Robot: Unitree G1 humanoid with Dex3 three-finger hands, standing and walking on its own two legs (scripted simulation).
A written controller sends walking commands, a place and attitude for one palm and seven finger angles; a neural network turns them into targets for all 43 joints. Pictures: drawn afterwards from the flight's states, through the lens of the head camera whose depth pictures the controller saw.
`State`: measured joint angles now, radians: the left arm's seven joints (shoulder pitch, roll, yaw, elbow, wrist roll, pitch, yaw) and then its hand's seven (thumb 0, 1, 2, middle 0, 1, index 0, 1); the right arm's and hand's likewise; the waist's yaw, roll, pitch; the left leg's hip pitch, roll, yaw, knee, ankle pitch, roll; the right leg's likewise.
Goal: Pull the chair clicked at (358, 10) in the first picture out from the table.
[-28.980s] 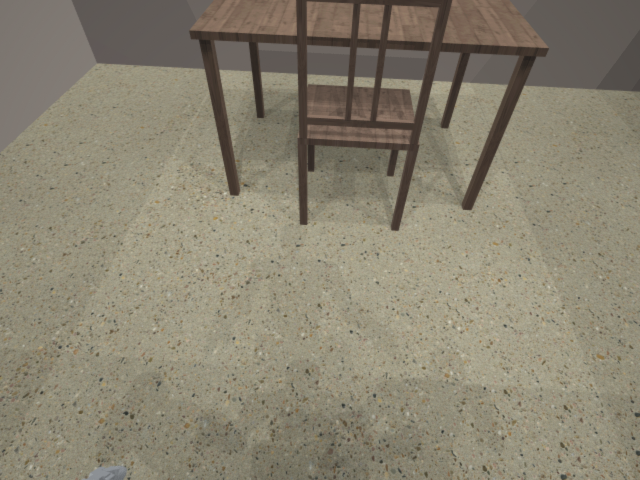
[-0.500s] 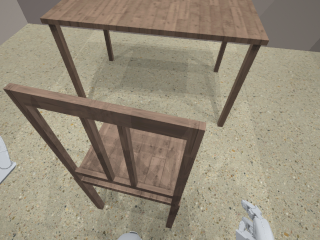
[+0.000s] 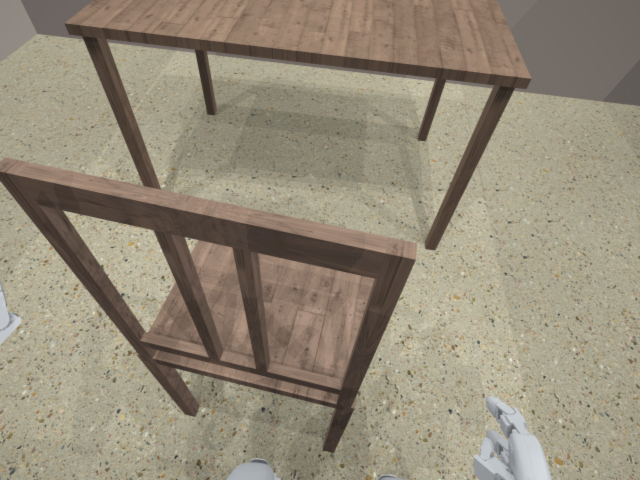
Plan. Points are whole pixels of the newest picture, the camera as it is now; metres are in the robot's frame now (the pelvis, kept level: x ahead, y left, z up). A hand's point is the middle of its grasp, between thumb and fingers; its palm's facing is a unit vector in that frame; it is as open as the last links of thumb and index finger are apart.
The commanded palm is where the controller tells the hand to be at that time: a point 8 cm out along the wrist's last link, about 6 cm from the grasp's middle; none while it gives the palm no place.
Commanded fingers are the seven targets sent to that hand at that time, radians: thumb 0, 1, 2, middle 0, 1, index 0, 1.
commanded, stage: step back with the hand held close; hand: left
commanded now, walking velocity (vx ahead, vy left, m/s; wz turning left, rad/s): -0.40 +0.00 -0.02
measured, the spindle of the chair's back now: (197, 306) +0.34 +0.20 -0.04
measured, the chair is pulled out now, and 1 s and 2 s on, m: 0.59 0.59 0.59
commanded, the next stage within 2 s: stop stepping back and stand still in 0.48 s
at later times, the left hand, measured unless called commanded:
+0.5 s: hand out of the picture +0.14 +0.26 +0.19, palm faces +0.41 -0.78 -0.47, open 7.4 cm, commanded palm +0.07 +0.29 +0.20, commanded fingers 0.00 0.90 0.90 -0.20 -0.30 -0.20 -0.30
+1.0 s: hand out of the picture +0.06 +0.25 +0.19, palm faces +0.42 -0.79 -0.45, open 7.4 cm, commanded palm -0.01 +0.29 +0.20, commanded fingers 0.00 0.90 0.90 -0.20 -0.30 -0.20 -0.30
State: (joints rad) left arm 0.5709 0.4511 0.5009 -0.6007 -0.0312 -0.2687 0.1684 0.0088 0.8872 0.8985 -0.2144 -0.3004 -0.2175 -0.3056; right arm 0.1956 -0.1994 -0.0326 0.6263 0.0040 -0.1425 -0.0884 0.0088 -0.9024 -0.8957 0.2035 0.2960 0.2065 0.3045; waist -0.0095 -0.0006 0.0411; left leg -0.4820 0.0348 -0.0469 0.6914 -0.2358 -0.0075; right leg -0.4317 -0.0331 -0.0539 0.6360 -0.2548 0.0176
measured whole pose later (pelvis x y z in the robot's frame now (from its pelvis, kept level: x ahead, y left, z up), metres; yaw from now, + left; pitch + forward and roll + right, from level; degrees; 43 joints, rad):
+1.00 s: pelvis -0.15 -0.01 +0.02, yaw +0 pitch -1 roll -1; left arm 0.56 0.42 0.43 -0.45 0.00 -0.23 0.16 0.01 0.89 0.90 -0.21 -0.30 -0.22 -0.31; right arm 0.34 -0.23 -0.05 0.64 0.03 -0.17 -0.08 0.01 -0.90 -0.90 0.20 0.30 0.20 0.30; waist -0.05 -0.02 -0.05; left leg -0.28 -0.01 -0.01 0.56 -0.26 0.03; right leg -0.24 -0.03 -0.02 0.53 -0.34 0.02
